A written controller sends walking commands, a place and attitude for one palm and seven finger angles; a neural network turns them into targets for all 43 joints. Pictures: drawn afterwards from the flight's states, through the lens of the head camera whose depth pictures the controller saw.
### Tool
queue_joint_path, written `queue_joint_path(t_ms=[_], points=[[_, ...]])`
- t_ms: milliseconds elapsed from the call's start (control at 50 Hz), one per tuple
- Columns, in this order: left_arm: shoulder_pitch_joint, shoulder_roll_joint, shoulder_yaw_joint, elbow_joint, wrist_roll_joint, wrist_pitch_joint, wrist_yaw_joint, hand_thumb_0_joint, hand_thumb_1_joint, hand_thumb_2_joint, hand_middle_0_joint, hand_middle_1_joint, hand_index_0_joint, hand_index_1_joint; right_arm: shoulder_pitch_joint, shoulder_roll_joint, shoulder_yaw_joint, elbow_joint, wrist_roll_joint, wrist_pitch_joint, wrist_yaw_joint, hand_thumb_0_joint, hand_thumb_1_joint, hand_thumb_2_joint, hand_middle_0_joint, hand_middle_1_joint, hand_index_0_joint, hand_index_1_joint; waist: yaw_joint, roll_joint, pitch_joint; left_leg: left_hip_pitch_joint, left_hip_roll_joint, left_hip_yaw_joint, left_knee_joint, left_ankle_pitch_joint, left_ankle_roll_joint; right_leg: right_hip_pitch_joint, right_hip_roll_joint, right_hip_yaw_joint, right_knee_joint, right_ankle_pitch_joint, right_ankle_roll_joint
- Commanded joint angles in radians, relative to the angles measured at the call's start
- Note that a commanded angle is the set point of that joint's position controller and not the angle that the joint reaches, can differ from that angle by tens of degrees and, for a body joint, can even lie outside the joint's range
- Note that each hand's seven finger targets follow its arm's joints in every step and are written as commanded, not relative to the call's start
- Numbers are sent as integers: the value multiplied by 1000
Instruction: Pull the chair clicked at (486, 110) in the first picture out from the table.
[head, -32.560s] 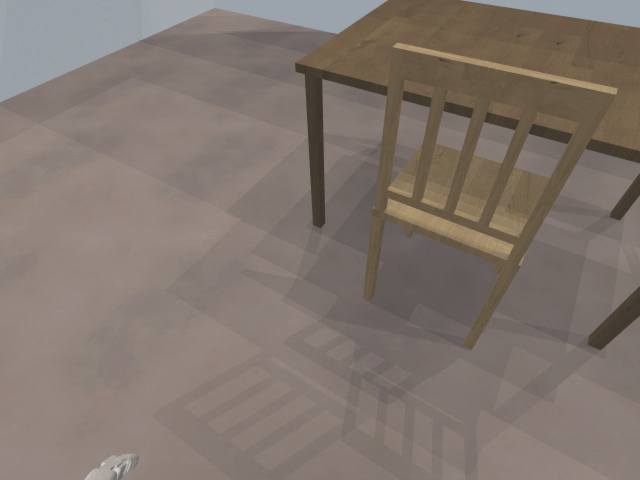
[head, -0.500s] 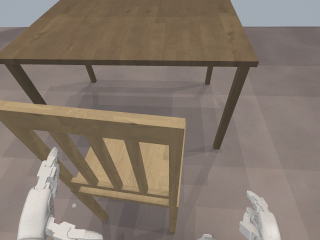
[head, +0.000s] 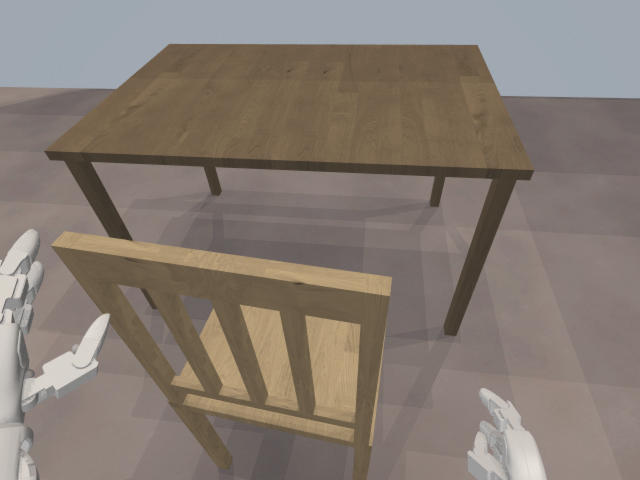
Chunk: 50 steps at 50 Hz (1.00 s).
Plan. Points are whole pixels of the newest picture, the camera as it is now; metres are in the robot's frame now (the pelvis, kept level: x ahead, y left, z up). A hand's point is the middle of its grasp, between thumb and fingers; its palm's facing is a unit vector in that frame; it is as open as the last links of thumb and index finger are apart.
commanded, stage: draw the hand back to the body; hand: left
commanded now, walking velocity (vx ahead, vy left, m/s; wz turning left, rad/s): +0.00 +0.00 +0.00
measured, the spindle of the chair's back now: (244, 355) +0.30 +0.17 -0.06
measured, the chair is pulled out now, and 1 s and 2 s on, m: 0.30 0.30 0.30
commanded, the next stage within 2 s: step back with the hand held close in 0.44 s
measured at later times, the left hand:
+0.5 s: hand (48, 318) +0.20 +0.28 +0.18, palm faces +0.50 -0.76 -0.41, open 7.5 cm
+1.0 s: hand (49, 338) +0.18 +0.27 +0.18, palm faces +0.42 -0.71 -0.56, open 7.4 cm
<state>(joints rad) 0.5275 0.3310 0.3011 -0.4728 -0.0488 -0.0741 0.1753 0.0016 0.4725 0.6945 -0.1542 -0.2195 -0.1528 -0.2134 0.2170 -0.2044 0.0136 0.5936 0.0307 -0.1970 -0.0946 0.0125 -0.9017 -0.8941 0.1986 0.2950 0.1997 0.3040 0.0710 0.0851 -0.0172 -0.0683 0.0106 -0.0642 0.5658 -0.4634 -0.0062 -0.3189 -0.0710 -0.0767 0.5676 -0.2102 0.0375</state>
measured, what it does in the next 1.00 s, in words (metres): stands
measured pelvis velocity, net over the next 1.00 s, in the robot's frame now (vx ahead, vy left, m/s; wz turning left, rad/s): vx -0.02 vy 0.01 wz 0.00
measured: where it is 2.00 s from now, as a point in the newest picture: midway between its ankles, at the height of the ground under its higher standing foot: outside the picture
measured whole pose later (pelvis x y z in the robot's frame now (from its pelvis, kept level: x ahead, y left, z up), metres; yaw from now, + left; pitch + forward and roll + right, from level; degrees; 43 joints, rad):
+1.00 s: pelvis -0.02 +0.01 +0.00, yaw +0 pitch +1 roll +0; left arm 0.58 0.43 0.46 -0.54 -0.06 -0.17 0.15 0.01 0.88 0.90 -0.22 -0.31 -0.22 -0.30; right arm 0.16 -0.20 -0.03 0.58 0.03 -0.02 -0.09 0.01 -0.90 -0.89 0.20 0.29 0.20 0.30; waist 0.02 0.04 0.06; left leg -0.15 -0.03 -0.06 0.57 -0.43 0.00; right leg -0.40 -0.11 -0.06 0.57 -0.18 0.04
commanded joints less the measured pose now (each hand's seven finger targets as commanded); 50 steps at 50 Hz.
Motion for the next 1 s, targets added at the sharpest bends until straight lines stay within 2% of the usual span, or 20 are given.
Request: queue_joint_path(t_ms=[0,40,100,140,200,220,320,440,480,520,540,560,600,640,700,740,800,820,920,980], points=[[-104,206,188,-204,-5,-80,19,0,827,865,-190,-285,-190,-285,-121,-103,-46,-142,-4,-66,-1,0,-900,-900,200,300,200,300,-1,-29,-48,-219,1,60,-152,398,-3,283,11,-9,-74,141,-56],[-139,226,215,-225,-5,-90,19,0,900,900,-200,-300,-200,-300,-123,-102,-47,-134,-3,-71,0,0,-900,-900,200,300,200,300,1,7,-56,-202,2,62,-162,423,-8,298,9,-7,-84,155,-58],[-79,144,159,-120,-8,-81,4,0,900,900,-200,-300,-200,-300,-122,-107,-59,-118,-5,-61,10,0,-900,-900,200,300,200,300,-4,-86,-17,-200,9,65,-166,449,-2,274,9,-15,-90,166,-52],[-101,127,134,-131,-8,-81,-4,0,900,900,-200,-300,-200,-300,-128,-111,-63,-118,-4,-57,14,0,-900,-900,200,300,200,300,-7,-63,-5,-201,8,65,-170,448,-1,270,6,-11,-97,162,-53],[-96,159,156,-162,-3,-89,-4,0,900,900,-200,-300,-200,-300,-124,-117,-71,-116,-10,-55,19,0,-900,-900,200,300,200,300,0,-70,-63,-172,11,61,-168,504,-3,297,4,-13,-89,199,-54],[-114,190,183,-191,-3,-88,-3,0,900,900,-200,-300,-200,-300,-138,-122,-71,-123,-9,-58,18,0,-900,-900,200,300,200,300,0,-20,-92,-161,9,66,-169,487,-4,313,2,-6,-92,188,-52],[-107,232,208,-289,7,-93,7,0,900,900,-200,-300,-200,-300,-132,-112,-64,-122,-15,-74,17,0,-900,-900,200,300,200,300,8,39,-134,-124,16,50,-158,641,-30,348,3,-13,-89,255,-58],[-121,180,172,-229,8,-84,4,0,900,900,-200,-300,-200,-300,-120,-108,-60,-107,-15,-66,21,0,-900,-900,200,300,200,300,1,51,-34,-143,29,44,-169,674,-45,298,8,-24,-90,228,-60],[-106,162,166,-179,4,-81,1,0,900,900,-200,-300,-200,-300,-118,-111,-66,-106,-16,-56,26,0,-900,-900,200,300,200,300,4,-18,-23,-147,32,42,-173,661,-42,288,10,-26,-87,217,-59],[-105,158,169,-165,2,-76,-6,0,900,900,-200,-300,-200,-300,-128,-115,-69,-110,-14,-51,28,0,-900,-900,200,300,200,300,2,-26,-24,-153,32,44,-175,632,-37,291,9,-21,-94,210,-58],[-186,139,125,-187,3,-80,-8,0,900,900,-200,-300,-200,-300,-125,-117,-63,-111,-17,-49,28,0,-900,-900,200,300,200,300,-8,-31,-8,-157,27,46,-174,620,-32,279,6,-19,-96,216,-58],[-327,301,294,-233,-10,-133,-4,0,900,900,-200,-300,-200,-300,-77,-141,-66,-128,-12,-16,23,0,-900,-900,200,300,200,300,-45,-60,49,-209,79,16,-166,497,16,263,-32,49,-83,307,-45],[-178,186,200,-106,-3,-131,-19,0,900,900,-200,-300,-200,-300,-114,-124,-59,-129,-12,24,14,0,-900,-900,200,300,200,300,-45,-93,37,-205,74,13,-182,473,25,255,-45,39,-64,357,-44],[-134,164,182,-130,3,-132,-26,0,900,900,-200,-300,-200,-300,-125,-121,-55,-142,-17,47,14,0,-900,-900,200,300,200,300,-49,6,-8,-169,78,16,-165,593,21,256,-52,29,-41,432,-42],[-71,177,186,-211,9,-135,-25,0,900,900,-200,-300,-200,-300,-142,-122,-58,-162,-26,76,22,0,-900,-900,200,300,200,300,-47,61,-94,-133,95,-2,-116,838,7,267,-61,20,-7,486,-51],[-20,210,225,-263,7,-142,-20,0,900,900,-200,-300,-200,-300,-151,-109,-60,-171,-22,84,23,0,-900,-900,200,300,200,300,-42,55,-152,-117,103,-11,-90,892,5,275,-68,23,7,468,-60],[21,258,278,-327,-6,-151,-12,0,900,900,-200,-300,-200,-300,-148,-107,-66,-192,-12,100,17,0,-900,-900,200,300,200,300,-40,14,-200,-163,100,-17,-53,849,-8,292,-89,34,33,502,-81],[34,282,306,-321,-8,-151,-6,0,900,900,-200,-300,-200,-300,-151,-107,-70,-187,-6,101,12,0,-900,-900,200,300,200,300,-43,37,-210,-171,97,-18,-52,817,-8,291,-97,41,41,502,-85],[66,239,295,-225,-19,-137,0,0,900,900,-200,-300,-200,-300,-148,-100,-80,-171,1,121,-5,0,-900,-900,200,300,200,300,-57,7,-166,-165,117,-25,-67,811,7,185,-70,30,69,364,-59],[18,215,259,-186,-13,-121,0,0,900,900,-200,-300,-200,-300,-145,-112,-79,-166,-2,129,-7,0,-900,-900,200,300,200,300,-61,-22,-124,-221,124,-17,-61,702,17,171,-70,43,53,332,-51]])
